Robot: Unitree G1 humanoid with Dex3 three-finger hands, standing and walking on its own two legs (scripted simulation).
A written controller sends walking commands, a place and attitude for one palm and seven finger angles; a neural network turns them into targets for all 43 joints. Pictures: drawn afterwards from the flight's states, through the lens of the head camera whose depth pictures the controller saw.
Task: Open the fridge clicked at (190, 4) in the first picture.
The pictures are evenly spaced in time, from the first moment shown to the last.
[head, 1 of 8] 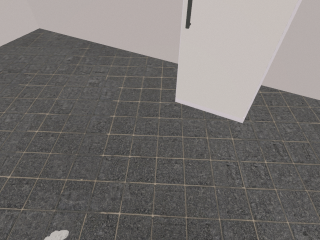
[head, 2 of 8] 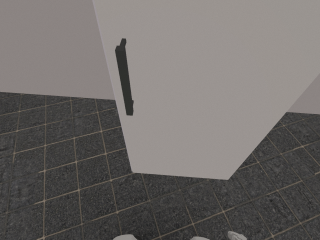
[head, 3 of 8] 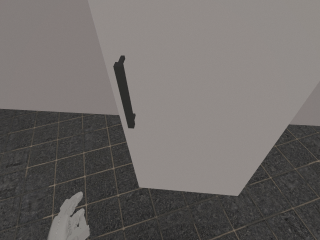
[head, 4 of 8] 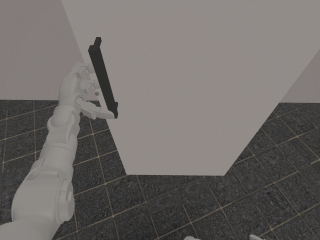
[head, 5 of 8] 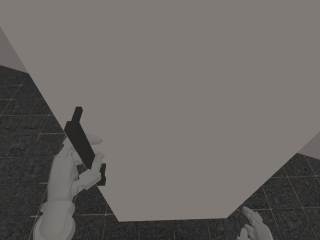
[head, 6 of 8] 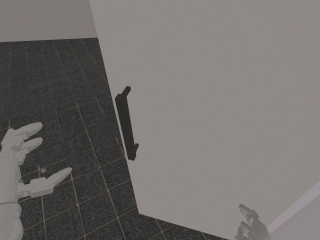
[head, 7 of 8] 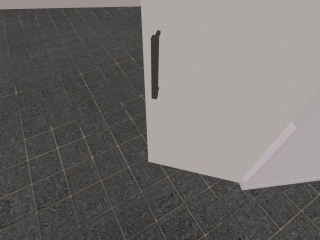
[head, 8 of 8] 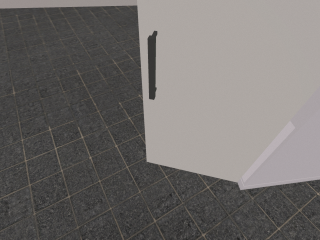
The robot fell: no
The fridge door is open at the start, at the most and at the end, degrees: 0 73 69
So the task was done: yes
